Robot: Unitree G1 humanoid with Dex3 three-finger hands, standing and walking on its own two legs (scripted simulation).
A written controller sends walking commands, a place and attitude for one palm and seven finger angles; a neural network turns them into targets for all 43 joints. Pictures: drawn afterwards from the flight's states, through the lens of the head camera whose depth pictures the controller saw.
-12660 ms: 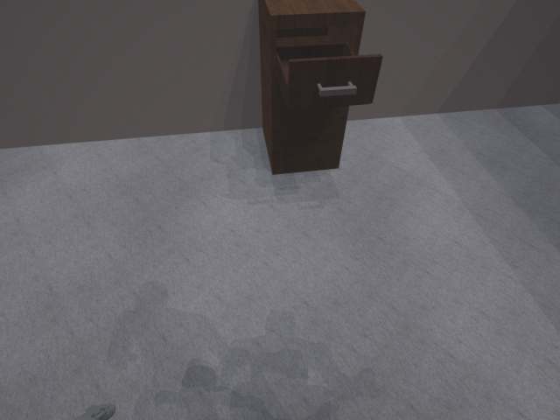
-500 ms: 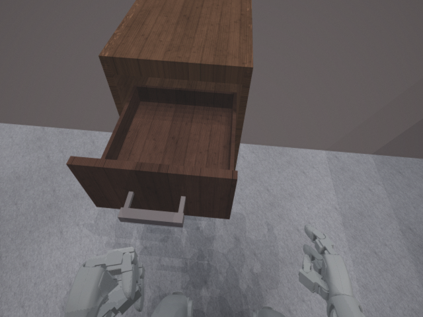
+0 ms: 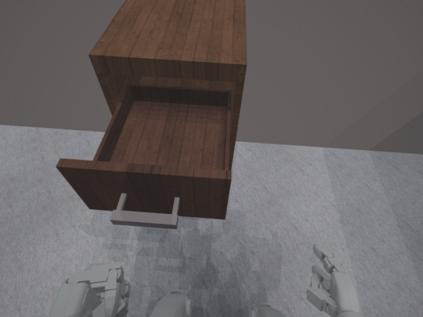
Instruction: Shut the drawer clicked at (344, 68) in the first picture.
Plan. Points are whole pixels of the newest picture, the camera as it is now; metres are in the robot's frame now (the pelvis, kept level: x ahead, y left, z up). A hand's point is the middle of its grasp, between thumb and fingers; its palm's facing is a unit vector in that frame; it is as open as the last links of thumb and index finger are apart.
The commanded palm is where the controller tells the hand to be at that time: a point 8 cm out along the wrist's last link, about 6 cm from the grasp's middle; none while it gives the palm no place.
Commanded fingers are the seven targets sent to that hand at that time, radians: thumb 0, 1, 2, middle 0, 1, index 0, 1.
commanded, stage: raise the hand and make a fist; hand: left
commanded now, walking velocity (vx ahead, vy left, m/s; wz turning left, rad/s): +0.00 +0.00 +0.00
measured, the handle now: (147, 209) +0.32 +0.16 -0.02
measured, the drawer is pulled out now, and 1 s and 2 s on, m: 0.29 0.29 0.29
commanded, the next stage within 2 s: bring the fist close to the handle in 0.08 s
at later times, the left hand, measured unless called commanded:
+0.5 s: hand (136, 302) +0.15 +0.13 +0.05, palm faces +0.00 -1.00 -0.01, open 3.3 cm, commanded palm +0.12 +0.18 +0.05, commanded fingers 0.00 0.90 0.90 -1.40 -1.60 -1.40 -1.60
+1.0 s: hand (151, 274) +0.20 +0.13 +0.00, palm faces -0.02 -1.00 -0.03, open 3.3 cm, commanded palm +0.17 +0.18 +0.00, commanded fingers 0.00 0.90 0.90 -1.40 -1.60 -1.40 -1.60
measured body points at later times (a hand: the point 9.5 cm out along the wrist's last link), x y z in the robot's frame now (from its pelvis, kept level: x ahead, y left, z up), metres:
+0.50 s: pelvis -0.01 -0.02 -0.02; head +0.05 -0.01 +0.43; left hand +0.14 +0.18 +0.05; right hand +0.20 -0.24 -0.07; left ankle +0.03 +0.10 -0.65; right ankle +0.01 -0.12 -0.65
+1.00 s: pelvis -0.01 -0.01 -0.04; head +0.08 +0.00 +0.40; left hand +0.19 +0.18 +0.00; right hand +0.18 -0.24 -0.12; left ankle +0.03 +0.10 -0.65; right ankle +0.01 -0.12 -0.65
